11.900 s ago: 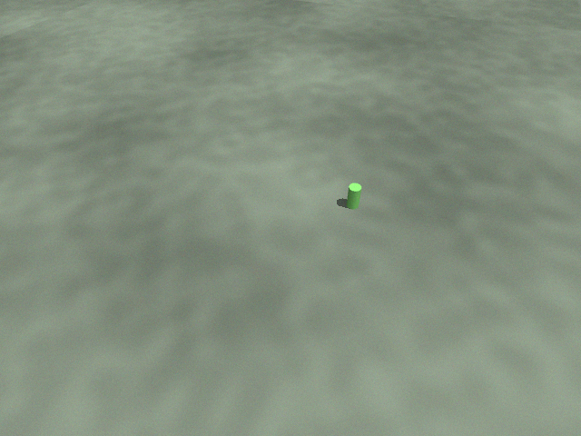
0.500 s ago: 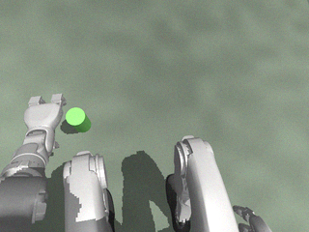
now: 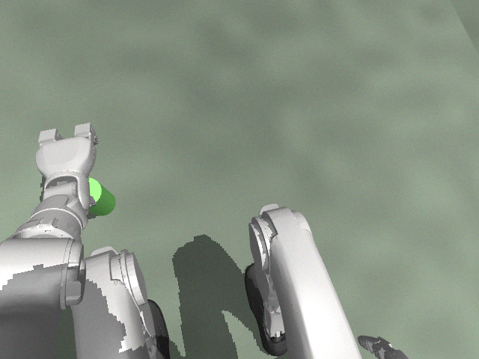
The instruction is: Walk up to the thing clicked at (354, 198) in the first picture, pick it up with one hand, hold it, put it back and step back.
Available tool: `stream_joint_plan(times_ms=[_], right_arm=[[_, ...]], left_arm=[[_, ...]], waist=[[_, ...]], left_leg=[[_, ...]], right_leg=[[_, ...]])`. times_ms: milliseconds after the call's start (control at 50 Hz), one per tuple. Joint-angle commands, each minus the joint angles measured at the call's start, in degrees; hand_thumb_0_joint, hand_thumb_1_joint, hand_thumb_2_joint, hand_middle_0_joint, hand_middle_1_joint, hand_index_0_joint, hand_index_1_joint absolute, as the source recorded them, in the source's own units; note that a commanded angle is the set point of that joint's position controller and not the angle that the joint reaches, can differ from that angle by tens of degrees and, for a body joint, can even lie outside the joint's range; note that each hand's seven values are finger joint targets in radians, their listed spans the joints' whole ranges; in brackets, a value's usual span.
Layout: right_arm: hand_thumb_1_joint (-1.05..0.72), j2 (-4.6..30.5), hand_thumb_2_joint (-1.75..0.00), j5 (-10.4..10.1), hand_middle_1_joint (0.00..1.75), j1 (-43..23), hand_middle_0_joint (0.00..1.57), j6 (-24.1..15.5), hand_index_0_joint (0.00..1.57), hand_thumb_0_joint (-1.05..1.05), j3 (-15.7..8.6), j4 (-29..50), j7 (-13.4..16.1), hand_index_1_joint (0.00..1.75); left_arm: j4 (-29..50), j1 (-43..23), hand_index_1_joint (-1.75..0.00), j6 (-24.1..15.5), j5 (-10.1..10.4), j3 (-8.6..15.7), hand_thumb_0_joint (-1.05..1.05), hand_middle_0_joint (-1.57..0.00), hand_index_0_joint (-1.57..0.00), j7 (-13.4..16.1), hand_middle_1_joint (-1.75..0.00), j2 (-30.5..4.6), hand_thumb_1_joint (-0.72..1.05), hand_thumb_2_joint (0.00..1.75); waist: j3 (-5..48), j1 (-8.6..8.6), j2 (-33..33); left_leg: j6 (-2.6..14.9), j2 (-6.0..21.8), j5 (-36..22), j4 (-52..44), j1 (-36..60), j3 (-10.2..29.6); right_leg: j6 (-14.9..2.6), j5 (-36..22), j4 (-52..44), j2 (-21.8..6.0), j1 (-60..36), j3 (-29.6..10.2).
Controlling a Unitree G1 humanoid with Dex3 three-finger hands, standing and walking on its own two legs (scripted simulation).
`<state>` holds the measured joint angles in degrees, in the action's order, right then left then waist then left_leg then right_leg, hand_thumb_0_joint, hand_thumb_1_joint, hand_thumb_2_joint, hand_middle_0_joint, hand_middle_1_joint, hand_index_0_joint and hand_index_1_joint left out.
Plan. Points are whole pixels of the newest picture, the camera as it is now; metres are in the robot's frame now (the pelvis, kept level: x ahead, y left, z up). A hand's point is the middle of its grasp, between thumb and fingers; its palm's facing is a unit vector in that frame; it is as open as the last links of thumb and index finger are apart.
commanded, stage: close in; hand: left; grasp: from above
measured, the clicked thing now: (94, 198) +0.46 +0.21 -0.28
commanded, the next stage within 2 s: rest palm in 0.02 s
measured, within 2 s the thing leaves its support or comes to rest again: neither
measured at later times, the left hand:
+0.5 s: hand (87, 193) +0.45 +0.21 -0.22, palm faces -0.42 -0.07 -0.91, open 13.6 cm
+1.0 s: hand (87, 199) +0.45 +0.21 -0.24, palm faces -0.45 -0.08 -0.89, open 13.2 cm
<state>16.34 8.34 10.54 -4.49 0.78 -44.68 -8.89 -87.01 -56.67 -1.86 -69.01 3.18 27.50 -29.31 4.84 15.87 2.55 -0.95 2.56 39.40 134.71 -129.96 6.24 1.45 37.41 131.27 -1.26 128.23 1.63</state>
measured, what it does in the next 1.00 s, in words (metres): stands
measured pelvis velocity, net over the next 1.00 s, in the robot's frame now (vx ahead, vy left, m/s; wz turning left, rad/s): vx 0.00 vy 0.00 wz -0.05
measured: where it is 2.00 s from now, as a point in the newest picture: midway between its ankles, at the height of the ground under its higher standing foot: (216, 344)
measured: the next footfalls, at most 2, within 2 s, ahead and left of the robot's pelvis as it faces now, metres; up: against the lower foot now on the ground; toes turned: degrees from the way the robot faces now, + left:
none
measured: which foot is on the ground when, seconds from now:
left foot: down 0.00-1.00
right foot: down 0.00-1.00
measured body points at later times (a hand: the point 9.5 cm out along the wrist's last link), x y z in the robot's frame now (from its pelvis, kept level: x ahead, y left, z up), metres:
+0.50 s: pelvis +0.00 +0.00 -0.03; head +0.24 +0.06 +0.35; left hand +0.47 +0.21 -0.17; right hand +0.04 -0.28 -0.12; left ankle +0.08 +0.13 -0.31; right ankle +0.10 -0.13 -0.31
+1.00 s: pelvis +0.00 +0.00 -0.04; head +0.25 +0.05 +0.33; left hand +0.47 +0.22 -0.19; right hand +0.00 -0.25 -0.14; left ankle +0.08 +0.13 -0.31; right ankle +0.10 -0.13 -0.31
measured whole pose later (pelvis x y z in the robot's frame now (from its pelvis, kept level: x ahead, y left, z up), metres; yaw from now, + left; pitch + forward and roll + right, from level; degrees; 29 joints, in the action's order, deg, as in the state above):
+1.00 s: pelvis +0.00 +0.00 -0.04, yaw -3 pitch +30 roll -8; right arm 16.3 16.3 9.5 -11.6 5.4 -47.7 -17.8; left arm -99.3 -56.0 -12.3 -74.4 6.2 38.7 -38.0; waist -1.2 18.4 -0.9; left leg -2.1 1.3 40.9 144.1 -134.3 10.9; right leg 1.7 38.0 138.1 -0.8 130.8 4.6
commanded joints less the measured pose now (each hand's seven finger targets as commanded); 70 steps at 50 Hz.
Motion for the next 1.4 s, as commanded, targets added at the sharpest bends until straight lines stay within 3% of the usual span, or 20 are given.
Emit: stream_joint_plan(times_ms=[0,80,120,180,380,420,460,480,520,560,580,700,800,880,1000,1080,1140,1240,1300,1380], right_arm=[[-0.91,11.6,-0.90,-0.8,0.30,9.9,0.20,-0.6,0.20,0.00,-4.2,1.5,0.0,0.30],[-0.91,11.9,-0.90,-0.4,0.30,11.7,0.20,-1.3,0.20,0.00,-4.8,-0.1,0.4,0.30],[-0.91,12.4,-0.90,-0.1,0.30,12.2,0.20,-1.8,0.20,0.00,-5.0,-0.2,0.7,0.30],[-0.90,12.4,-0.90,0.5,0.30,11.9,0.20,-2.2,0.20,0.00,-4.6,-1.0,0.7,0.30],[-0.90,13.9,-0.90,5.2,0.30,9.0,0.20,-4.6,0.20,0.00,-2.0,-1.8,-2.9,0.30],[-0.90,14.1,-0.90,5.8,0.30,8.3,0.20,-4.9,0.20,0.00,-2.1,-1.9,-3.7,0.30],[-0.90,14.4,-0.90,6.4,0.30,8.2,0.20,-5.5,0.20,0.00,-2.0,-1.5,-4.9,0.30],[-0.90,14.6,-0.90,6.3,0.30,7.7,0.20,-5.5,0.20,0.00,-1.9,-1.2,-5.3,0.30],[-0.90,15.2,-0.90,6.6,0.30,9.6,0.20,-5.4,0.20,0.00,-2.5,-1.7,-6.0,0.30],[-0.90,14.4,-0.90,6.6,0.30,9.1,0.20,-5.2,0.20,0.00,-2.5,-1.8,-6.8,0.30],[-0.90,13.9,-0.90,6.8,0.30,9.5,0.20,-5.5,0.20,0.00,-2.3,-2.1,-7.2,0.30],[-0.90,14.4,-0.90,6.3,0.30,12.1,0.20,-6.4,0.20,0.00,-1.1,-3.7,-8.2,0.30],[-0.90,14.7,-0.90,6.4,0.30,12.2,0.20,-7.1,0.20,0.00,0.1,-3.7,-8.5,0.30],[-0.90,15.3,-0.90,6.7,0.30,10.7,0.20,-7.3,0.20,0.00,0.4,-3.4,-8.5,0.30],[-0.90,16.6,-0.90,8.2,0.30,9.7,0.20,-8.2,0.20,0.00,0.0,-3.3,-9.1,0.30],[-0.89,16.1,-0.90,8.6,0.30,8.4,0.20,-9.0,0.20,0.00,0.7,-3.6,-9.8,0.30],[-0.89,16.3,-0.89,9.3,0.30,8.6,0.20,-9.7,0.20,0.00,1.2,-3.4,-10.7,0.30],[-0.89,16.6,-0.90,9.2,0.30,8.2,0.20,-10.6,0.20,0.00,1.5,-3.1,-11.3,0.30],[-0.89,17.5,-0.90,8.8,0.30,8.6,0.20,-10.9,0.20,0.00,1.1,-3.2,-11.5,0.30],[-0.89,17.3,-0.90,8.7,0.30,8.1,0.20,-11.2,0.20,0.00,1.2,-3.0,-11.7,0.30]], left_arm=[[11.0,-13.3,-1.09,-0.9,2.3,1.1,0.00,-0.05,-0.13,-0.1,-1.18,-14.2,-0.42,0.86],[12.2,-17.9,-1.08,-5.1,2.9,-3.7,0.00,-0.05,-0.14,-1.2,-1.17,-8.7,-0.42,0.87],[13.8,-19.4,-1.07,-7.2,2.3,-3.5,0.00,-0.06,-0.12,-0.5,-1.13,-10.3,-0.44,0.90],[8.0,-18.1,-1.06,-8.6,0.0,-4.8,0.00,-0.06,-0.11,1.8,-1.11,-7.5,-0.45,0.92],[-4.2,-18.1,-1.02,-7.5,-6.4,1.4,0.00,-0.05,-0.11,11.4,-1.08,-14.8,-0.43,0.90],[-3.3,-16.8,-1.03,-6.6,-5.6,3.0,0.00,-0.06,-0.10,12.8,-1.08,-15.7,-0.44,0.93],[-3.2,-17.7,-1.04,-5.8,-5.5,2.6,0.00,-0.05,-0.10,12.6,-1.09,-15.3,-0.44,0.92],[-4.9,-14.5,-1.03,-5.1,-4.9,2.1,0.00,-0.05,-0.10,12.4,-1.08,-13.9,-0.44,0.92],[-1.0,-14.8,-1.05,-4.9,-4.0,6.3,0.00,-0.06,-0.11,12.7,-1.10,-18.7,-0.43,0.95],[-2.1,-12.7,-1.06,-4.5,-3.2,4.7,0.00,-0.06,-0.12,11.8,-1.12,-15.5,-0.42,0.94],[-2.6,-14.1,-1.08,-4.7,-2.4,3.1,0.00,-0.07,-0.12,10.9,-1.14,-13.2,-0.41,0.95],[-0.9,-14.3,-1.07,-7.8,-0.4,1.9,0.00,-0.05,-0.12,8.0,-1.15,-13.8,-0.39,0.90],[-3.4,-13.9,-1.09,-10.5,-2.3,1.9,0.00,-0.06,-0.13,9.4,-1.17,-15.3,-0.37,0.95],[-6.1,-13.3,-1.08,-11.1,-4.1,4.3,0.00,-0.06,-0.12,12.6,-1.15,-18.2,-0.38,0.94],[-8.6,-16.2,-1.07,-9.8,-6.1,3.8,0.00,-0.07,-0.12,15.5,-1.12,-18.8,-0.40,0.98],[-9.1,-14.9,-1.08,-8.5,-5.5,5.2,0.00,-0.12,-0.17,16.3,-1.12,-19.9,-0.32,1.00],[-9.8,-16.4,-1.04,-7.9,-5.3,4.7,0.00,-0.15,-0.21,16.0,-1.10,-19.4,-0.25,0.93],[-10.6,-16.0,-1.00,-8.0,-4.0,3.8,0.00,-0.16,-0.23,14.7,-1.07,-18.8,-0.24,0.87],[-10.3,-13.0,-1.00,-8.4,-3.6,4.7,0.00,-0.17,-0.24,14.6,-1.07,-19.9,-0.22,0.85],[-11.0,-13.0,-0.99,-8.9,-3.8,3.3,0.00,-0.19,-0.25,14.5,-1.06,-18.5,-0.22,0.85]], waist=[[39.4,-2.56,4.8],[35.0,1.26,4.4],[36.1,0.69,5.5],[33.7,1.43,6.2],[30.5,2.54,12.6],[31.3,1.48,13.5],[31.7,2.82,15.1],[32.9,1.77,15.2],[35.3,1.64,15.8],[35.3,1.77,15.0],[33.7,3.57,13.8],[33.5,3.80,11.1],[31.7,3.93,10.6],[29.8,2.93,11.1],[27.5,5.19,12.8],[28.1,4.49,14.5],[27.1,6.15,14.0],[25.1,6.46,11.6],[26.3,4.85,10.9],[25.5,5.18,11.3]], left_leg=[[4.22,-3.2,-8.0,-12.5,18.7,-7.4],[3.51,-2.9,-4.6,-11.7,19.7,-6.1],[3.16,-3.1,-3.8,-11.3,20.6,-6.0],[2.50,-3.1,-3.2,-11.2,22.6,-5.1],[1.90,-3.5,-6.6,-8.6,24.1,-5.4],[1.90,-3.5,-5.8,-9.1,23.6,-5.4],[1.83,-3.3,-6.6,-8.0,24.7,-5.5],[1.92,-3.2,-7.4,-8.3,24.7,-5.3],[1.97,-3.0,-11.0,-7.2,25.2,-5.2],[1.97,-2.9,-11.0,-6.9,24.0,-5.1],[2.07,-2.9,-10.8,-6.1,23.3,-5.0],[2.30,-2.8,-11.1,-4.9,21.4,-4.1],[2.32,-3.2,-9.2,-4.5,19.9,-3.9],[2.22,-3.2,-6.5,-5.2,19.1,-3.5],[2.10,-3.1,-5.1,-4.8,18.8,-3.4],[1.89,-2.7,-7.1,-4.5,19.6,-3.1],[2.03,-2.7,-7.1,-3.6,19.1,-2.9],[2.39,-2.8,-5.2,-3.5,17.6,-2.5],[2.51,-2.8,-5.9,-3.8,17.2,-2.5],[2.36,-2.8,-4.5,-4.1,17.4,-2.0]], right_leg=[[-2.42,-10.9,-15.4,2.0,-28.1,3.5],[-2.91,-7.0,-15.7,2.3,-23.6,4.4],[-3.05,-5.4,-15.7,2.2,-22.9,4.3],[-3.47,-4.6,-14.0,2.1,-17.6,5.8],[-3.16,-8.8,-9.4,2.0,-14.7,7.8],[-3.22,-8.0,-9.9,2.2,-15.2,7.8],[-3.05,-9.3,-9.0,2.3,-15.0,8.2],[-3.03,-10.0,-9.3,2.5,-15.8,8.1],[-2.83,-13.9,-8.2,2.4,-18.7,8.2],[-2.93,-14.1,-7.9,2.8,-19.1,8.2],[-2.75,-14.4,-7.8,2.8,-18.9,8.4],[-2.39,-14.5,-8.1,3.0,-20.2,8.9],[-2.56,-12.4,-7.5,3.2,-20.0,9.3],[-2.93,-9.6,-7.7,3.8,-18.2,9.6],[-2.90,-8.3,-7.8,3.7,-16.1,9.7],[-2.82,-10.6,-7.4,4.0,-17.5,9.8],[-2.53,-11.2,-6.7,3.9,-17.2,10.2],[-2.39,-9.1,-7.4,3.7,-16.5,10.4],[-2.39,-9.3,-8.2,4.0,-18.5,10.1],[-2.54,-8.0,-7.8,4.1,-16.8,10.5]])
